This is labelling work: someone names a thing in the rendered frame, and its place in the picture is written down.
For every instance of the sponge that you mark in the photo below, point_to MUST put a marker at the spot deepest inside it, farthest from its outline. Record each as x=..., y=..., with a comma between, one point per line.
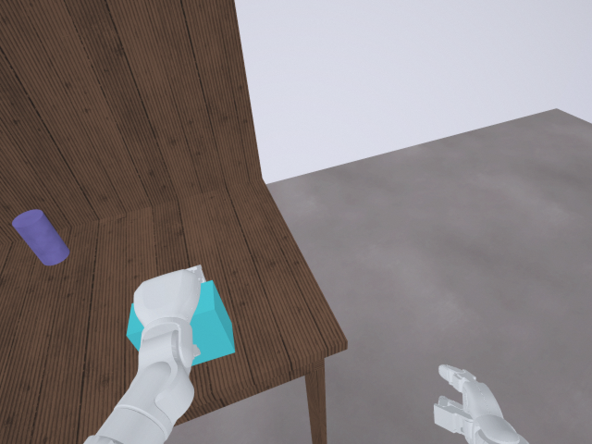
x=211, y=327

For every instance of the right robot forearm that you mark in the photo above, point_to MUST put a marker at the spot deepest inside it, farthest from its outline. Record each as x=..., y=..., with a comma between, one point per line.
x=492, y=429

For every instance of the left robot forearm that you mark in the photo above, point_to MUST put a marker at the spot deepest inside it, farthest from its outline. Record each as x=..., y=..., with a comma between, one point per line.
x=160, y=393

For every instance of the robot left hand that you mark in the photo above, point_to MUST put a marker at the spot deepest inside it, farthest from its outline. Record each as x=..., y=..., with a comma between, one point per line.
x=174, y=294

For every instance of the robot right hand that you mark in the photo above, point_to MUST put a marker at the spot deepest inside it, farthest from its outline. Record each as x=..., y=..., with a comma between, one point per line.
x=477, y=400

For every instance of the table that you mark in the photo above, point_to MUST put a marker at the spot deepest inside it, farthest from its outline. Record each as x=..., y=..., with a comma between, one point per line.
x=129, y=124

